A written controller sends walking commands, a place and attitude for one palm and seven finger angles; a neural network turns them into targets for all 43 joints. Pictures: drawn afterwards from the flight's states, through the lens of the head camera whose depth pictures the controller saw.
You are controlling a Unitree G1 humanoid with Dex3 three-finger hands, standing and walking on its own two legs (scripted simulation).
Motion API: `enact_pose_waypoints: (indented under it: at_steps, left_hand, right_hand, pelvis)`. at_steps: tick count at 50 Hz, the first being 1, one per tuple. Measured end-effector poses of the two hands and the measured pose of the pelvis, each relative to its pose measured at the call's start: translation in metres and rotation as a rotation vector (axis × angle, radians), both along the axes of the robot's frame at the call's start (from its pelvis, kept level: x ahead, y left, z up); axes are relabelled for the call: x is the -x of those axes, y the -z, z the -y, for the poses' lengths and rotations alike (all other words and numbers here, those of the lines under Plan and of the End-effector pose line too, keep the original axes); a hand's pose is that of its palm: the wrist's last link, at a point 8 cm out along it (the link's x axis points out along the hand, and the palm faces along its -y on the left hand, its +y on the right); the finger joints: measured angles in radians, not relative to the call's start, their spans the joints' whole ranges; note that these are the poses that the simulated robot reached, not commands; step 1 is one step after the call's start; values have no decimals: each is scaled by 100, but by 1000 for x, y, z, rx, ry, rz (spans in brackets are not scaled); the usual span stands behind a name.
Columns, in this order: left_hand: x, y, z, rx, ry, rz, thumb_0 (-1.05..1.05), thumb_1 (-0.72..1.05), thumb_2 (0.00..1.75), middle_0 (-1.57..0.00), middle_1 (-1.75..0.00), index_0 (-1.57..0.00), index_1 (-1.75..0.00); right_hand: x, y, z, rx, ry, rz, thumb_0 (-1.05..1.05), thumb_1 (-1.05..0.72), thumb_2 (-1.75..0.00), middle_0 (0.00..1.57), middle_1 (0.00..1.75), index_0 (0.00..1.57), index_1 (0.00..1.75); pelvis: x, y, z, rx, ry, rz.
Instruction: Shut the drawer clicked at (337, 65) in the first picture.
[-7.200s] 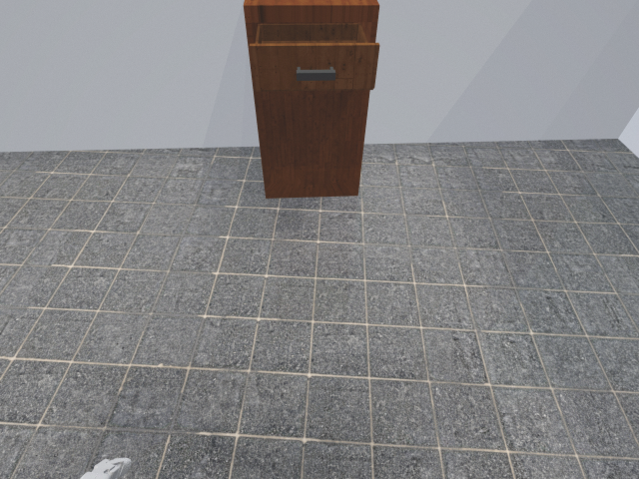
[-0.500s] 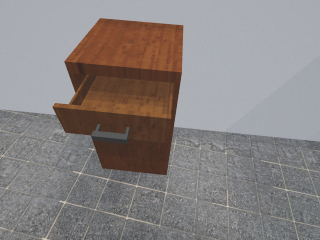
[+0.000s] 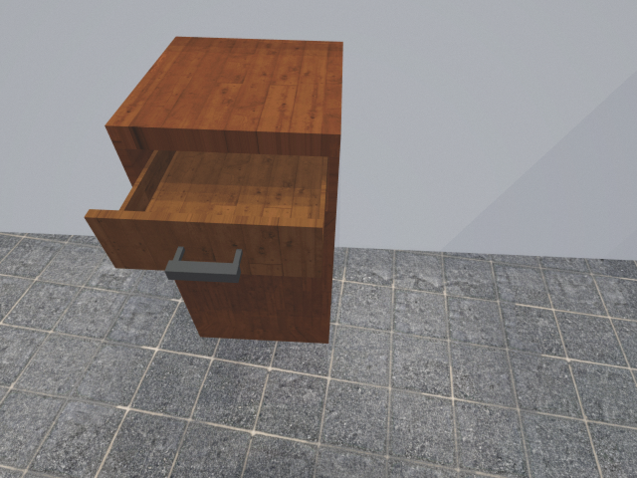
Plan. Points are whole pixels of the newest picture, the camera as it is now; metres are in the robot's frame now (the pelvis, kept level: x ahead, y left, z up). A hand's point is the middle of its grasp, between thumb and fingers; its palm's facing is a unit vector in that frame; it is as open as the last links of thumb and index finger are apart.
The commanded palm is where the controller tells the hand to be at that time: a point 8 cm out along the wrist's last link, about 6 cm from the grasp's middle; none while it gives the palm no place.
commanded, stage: look again from close up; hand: left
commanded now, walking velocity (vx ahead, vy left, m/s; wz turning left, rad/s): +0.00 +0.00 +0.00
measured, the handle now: (206, 262) +0.47 +0.22 -0.05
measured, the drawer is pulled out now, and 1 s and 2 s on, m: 0.19 0.19 0.19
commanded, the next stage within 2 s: shuffle to correct the standing spot in 0.34 s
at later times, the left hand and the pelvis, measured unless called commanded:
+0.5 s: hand out of the picture -0.05 +0.16 -0.17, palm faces +0.03 -0.98 -0.20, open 7.3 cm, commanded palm none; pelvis -0.04 -0.01 +0.01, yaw +0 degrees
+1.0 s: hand out of the picture +0.00 +0.18 -0.16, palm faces +0.12 -0.97 -0.19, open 7.4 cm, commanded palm none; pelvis +0.02 +0.02 +0.00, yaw +2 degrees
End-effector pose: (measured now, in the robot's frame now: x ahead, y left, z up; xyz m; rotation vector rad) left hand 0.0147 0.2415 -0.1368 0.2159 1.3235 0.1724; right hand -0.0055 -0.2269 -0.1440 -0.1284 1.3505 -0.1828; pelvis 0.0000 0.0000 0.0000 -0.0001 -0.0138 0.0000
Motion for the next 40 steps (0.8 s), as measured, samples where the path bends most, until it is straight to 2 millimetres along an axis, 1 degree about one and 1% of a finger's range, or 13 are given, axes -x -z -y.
enact_pose_waypoints:
  at_steps: [4, 7, 11, 14, 19, 25, 31, 34, 36, 38, 40]
  left_hand:
    - [-4, 0, 6, 1, -3, 46, 0, 91, 90, -20, -30, -20, -30]
    - [-4, -1, 13, 12, -3, 70, 0, 91, 90, -20, -30, -20, -30]
    - [4, 0, 22, 33, -3, 80, 0, 91, 90, -20, -30, -20, -30]
    - [14, 0, 26, 39, -9, 68, 0, 92, 90, -20, -30, -20, -30]
    - [38, 1, 28, 51, -21, 27, 0, 92, 90, -20, -30, -20, -30]
    - [68, 2, 28, 61, -38, -41, 0, 91, 90, -20, -30, -20, -30]
    - [90, 3, 23, 69, -72, -98, 0, 91, 90, -20, -30, -20, -30]
    - [96, 4, 17, 77, -87, -126, 0, 91, 90, -20, -30, -20, -30]
    - [96, 5, 13, 82, -89, -145, 0, 91, 90, -20, -30, -20, -30]
    - [92, 5, 10, 83, -81, -158, 0, 91, 90, -20, -30, -20, -30]
    - [83, 3, 9, 80, -69, -162, 0, 91, 90, -20, -30, -20, -30]
  right_hand:
    - [-11, 1, 10, 9, -11, 45, 0, -91, -90, 20, 30, 20, 30]
    - [-18, 0, 14, 9, -24, 76, 0, -91, -90, 20, 30, 20, 30]
    - [-21, -4, 15, 4, -39, 102, 0, -91, -90, 20, 30, 20, 30]
    - [-18, -6, 14, 0, -43, 105, 0, -91, -90, 20, 30, 20, 30]
    - [-1, -7, 14, -3, -42, 74, 0, -91, -90, 20, 30, 20, 30]
    - [30, -5, 7, -16, -30, -1, 0, -91, -90, 20, 30, 20, 30]
    - [62, -4, -3, -26, -11, -99, 0, -91, -90, 20, 30, 20, 30]
    - [74, -4, -10, -21, 4, -132, 0, -91, -90, 20, 30, 20, 30]
    - [80, -4, -15, -18, 16, -148, 0, -91, -90, 20, 30, 20, 30]
    - [84, -4, -20, -21, 33, -162, 0, -91, -90, 20, 30, 20, 30]
    - [87, -4, -25, -31, 51, -175, 0, -91, -90, 20, 30, 20, 30]
  pelvis:
    - [4, 2, 4, 1, -1, 19]
    - [9, 1, 7, 0, -2, 30]
    - [17, 0, 10, 0, -2, 38]
    - [23, -2, 11, 0, -1, 41]
    - [32, -4, 11, 3, -2, 44]
    - [40, -5, 8, 5, -2, 39]
    - [38, -5, 0, 13, -6, 25]
    - [35, -4, -7, 15, -5, 17]
    - [31, -3, -11, 16, -4, 13]
    - [27, -2, -15, 15, 1, 7]
    - [21, -3, -15, 10, 11, 4]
